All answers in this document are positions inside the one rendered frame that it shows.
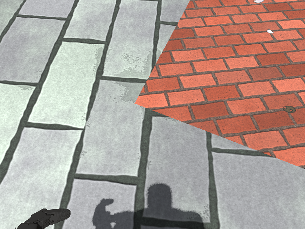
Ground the robot left hand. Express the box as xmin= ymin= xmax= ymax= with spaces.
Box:
xmin=15 ymin=208 xmax=71 ymax=229

